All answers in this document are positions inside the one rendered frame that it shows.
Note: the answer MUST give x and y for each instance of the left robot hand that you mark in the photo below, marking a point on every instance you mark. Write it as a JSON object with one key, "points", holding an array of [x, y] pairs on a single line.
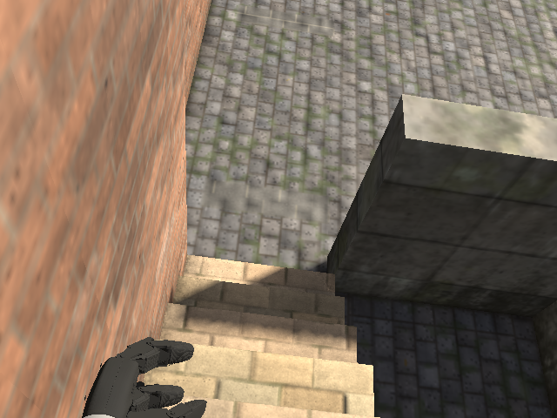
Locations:
{"points": [[116, 392]]}

